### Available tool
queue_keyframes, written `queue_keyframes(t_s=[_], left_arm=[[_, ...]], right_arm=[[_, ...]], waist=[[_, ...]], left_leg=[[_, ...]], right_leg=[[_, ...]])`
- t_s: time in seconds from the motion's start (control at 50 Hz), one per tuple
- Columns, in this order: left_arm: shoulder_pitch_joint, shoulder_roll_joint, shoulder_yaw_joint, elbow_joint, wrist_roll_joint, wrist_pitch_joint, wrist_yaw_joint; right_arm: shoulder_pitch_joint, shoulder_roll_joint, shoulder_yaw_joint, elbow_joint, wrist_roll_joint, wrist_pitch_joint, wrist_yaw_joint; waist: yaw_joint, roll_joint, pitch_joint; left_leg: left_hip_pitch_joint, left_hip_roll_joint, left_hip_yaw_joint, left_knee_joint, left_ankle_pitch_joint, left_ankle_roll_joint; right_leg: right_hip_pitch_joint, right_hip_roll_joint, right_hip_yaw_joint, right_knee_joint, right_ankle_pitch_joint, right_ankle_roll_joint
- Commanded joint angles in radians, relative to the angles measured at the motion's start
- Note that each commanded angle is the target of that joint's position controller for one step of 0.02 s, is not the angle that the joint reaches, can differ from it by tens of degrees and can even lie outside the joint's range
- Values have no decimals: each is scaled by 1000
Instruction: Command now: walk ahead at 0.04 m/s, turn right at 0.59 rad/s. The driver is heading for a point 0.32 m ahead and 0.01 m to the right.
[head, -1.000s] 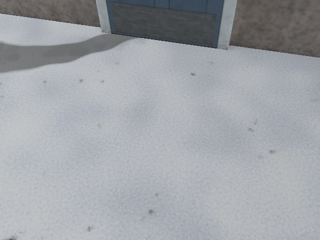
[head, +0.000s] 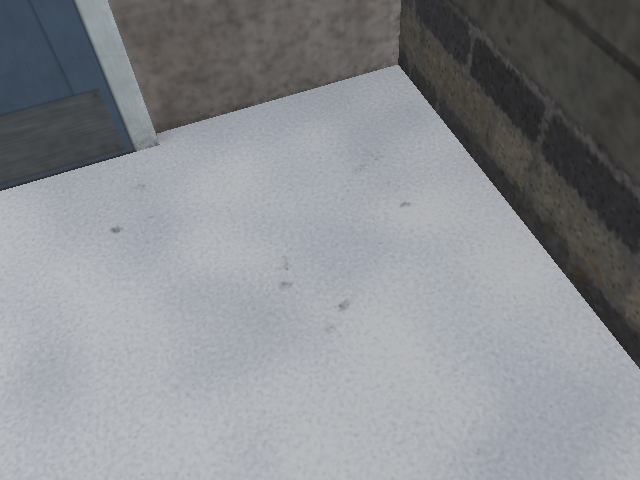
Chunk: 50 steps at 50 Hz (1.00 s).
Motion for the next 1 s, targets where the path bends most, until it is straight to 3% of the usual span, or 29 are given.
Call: queue_keyframes(t_s=[0.02, 0.1, 0.14, 0.16, 0.18, 0.2, 0.22, 0.24, 0.26, 0.28, 0.32, 0.4, 0.48, 0.52, 0.54, 0.56, 0.58, 0.6, 0.62, 0.64, 0.66, 0.7, 0.76, 0.82, 0.9, 0.96, 0.98, 1.0], left_arm=[[-16, 196, 60, -76, -2, -2, -1], [-55, 189, 60, -94, -12, 10, -6], [-95, 177, 56, -106, -27, 16, -2], [-71, 141, 46, -109, -20, 16, 0], [7, 87, 32, -114, -9, 13, -3], [6, 164, 55, -113, -7, 7, -2], [29, 225, 77, -94, -6, 7, -3], [30, 225, 84, -73, -11, 14, -4], [32, 201, 81, -61, -12, 25, -2], [23, 176, 73, -63, -14, 32, -5], [-19, 142, 61, -79, -22, 33, -4], [-76, 90, 31, -105, -6, 23, -7], [-56, 101, 26, -90, -8, 21, -15], [11, 97, 27, -54, -5, 20, -20], [12, 119, 30, -54, -2, 21, -16], [28, 180, 38, -65, 5, 23, -4], [-34, 209, 32, -79, 45, 21, -9], [-54, 154, 21, -87, 52, 5, -18], [-46, 128, 11, -60, 44, -8, -19], [-4, 182, 31, -34, 23, -13, -17], [20, 197, 37, -13, 5, -18, -13], [27, 168, 22, -2, 7, -28, 0], [20, 145, 18, -1, 8, -45, 6], [23, 170, 28, 4, 0, -57, -2], [51, 203, 38, 23, -11, -60, -21], [39, 192, 31, 31, -14, -56, -29], [41, 165, 20, 35, -3, -53, -30], [42, 121, 4, 37, 9, -55, -30]], right_arm=[[-57, -76, -11, -80, 7, -20, 9], [-23, -89, -14, -87, 11, -33, 22], [40, -97, -21, -73, 8, -40, 26], [69, -142, -33, -72, -3, -38, 21], [28, -223, -45, -87, -19, -26, 13], [51, -189, -40, -86, -37, -24, 14], [24, -142, -24, -104, -26, -26, 12], [-15, -105, -15, -113, -17, -23, 7], [-36, -92, -10, -120, -7, -18, 3], [-37, -91, -7, -120, -1, -14, -2], [-5, -101, -6, -114, -10, -1, -11], [20, -141, -15, -103, -7, 15, -9], [27, -168, -18, -87, 14, 19, 9], [16, -151, -7, -75, 30, 18, 11], [70, -114, 9, -51, 27, 10, 15], [98, -46, 35, -57, -17, -2, 24], [71, -35, 37, -79, -32, -9, 18], [28, -112, 18, -74, -23, -3, 8], [34, -117, 13, -71, -12, -2, 12], [51, -130, 4, -54, -6, -2, 13], [47, -149, -6, -52, -5, -3, 13], [11, -122, 0, -60, 6, -15, 21], [2, -97, 9, -55, 8, -44, 32], [-18, -68, 26, -56, 3, -64, 47], [-33, -86, 36, -65, 13, -73, 62], [46, -102, 35, -38, 17, -82, 67], [109, -110, 29, -14, 15, -82, 62], [183, -131, 20, 2, 14, -84, 53]], waist=[[13, -164, -88], [-4, -170, -117], [-47, -156, -126], [-38, -88, -155], [39, 181, -145], [6, 248, -123], [16, 158, -110], [27, 117, -93], [27, 104, -77], [17, 108, -64], [-9, 134, -54], [-43, 152, -99], [-41, 167, -105], [3, 146, -98], [2, 103, -101], [-25, -91, -157], [-41, -279, -123], [10, -210, -106], [5, -208, -106], [23, -206, -93], [39, -199, -57], [39, -171, 4], [35, -171, 15], [39, -157, 7], [46, -152, 23], [-14, -125, 11], [-47, -108, -3], [-83, -74, -36]], left_leg=[[-6, -20, -8, -78, -35, -3], [87, -33, -17, -216, -36, 17], [230, -16, 0, -436, 156, 45], [364, 102, -77, -464, 260, 87], [463, 302, -291, -457, 506, 206], [430, 423, -429, -475, 588, 352], [410, 416, -364, -465, 563, 363], [393, 344, -261, -452, 508, 318], [391, 295, -191, -449, 452, 285], [388, 279, -150, -452, 461, 284], [390, 244, -78, -469, 479, 284], [436, 267, -40, -454, 529, 306], [401, 283, -40, -432, 511, 302], [340, 255, -16, -380, 429, 256], [268, 224, 8, -349, 322, 188], [154, 143, 87, -196, 72, 89], [82, 69, 110, -139, -261, 30], [94, 85, 63, -8, -314, 1], [57, 81, 55, 51, -290, -2], [-18, 64, 78, 122, -272, -3], [-95, 75, 64, 175, -226, 0], [-160, 79, 56, 200, -143, 18], [-138, 79, 71, 87, -48, 37], [-46, 65, 89, -83, 8, 47], [54, 48, 103, -202, 29, 67], [224, 29, 119, -290, 97, 104], [320, 15, 123, -314, 94, 112], [436, 52, 74, -350, 106, 131]], right_leg=[[111, -238, 295, -89, 219, -179], [138, -220, 380, -24, 357, -160], [101, -169, 373, 30, 304, -103], [12, -118, 327, 113, 126, -53], [-175, 37, 138, 308, -267, 14], [-294, 65, 54, 528, -484, 68], [-312, 8, 54, 677, -429, 98], [-317, -9, 41, 728, -364, 117], [-334, -17, 31, 756, -311, 134], [-349, -25, 16, 774, -270, 148], [-334, -35, -46, 714, -241, 164], [-230, -69, -85, 478, -263, 163], [-70, -62, -134, 227, -196, 134], [84, -41, -161, -32, 1, 89], [196, -66, -114, -118, 104, 61], [338, -252, 109, -119, 361, 14], [199, -399, 259, -113, 408, -143], [151, -390, 252, -129, 347, -206], [173, -352, 217, -151, 200, -190], [218, -320, 215, -184, -17, -168], [237, -321, 245, -217, -193, -155], [222, -316, 262, -274, -316, -155], [225, -290, 205, -309, -272, -147], [191, -279, 153, -308, -207, -147], [118, -300, 159, -292, -247, -156], [28, -288, 142, -227, -265, -122], [-14, -257, 116, -158, -214, -98], [-67, -206, 59, -26, -140, -54]])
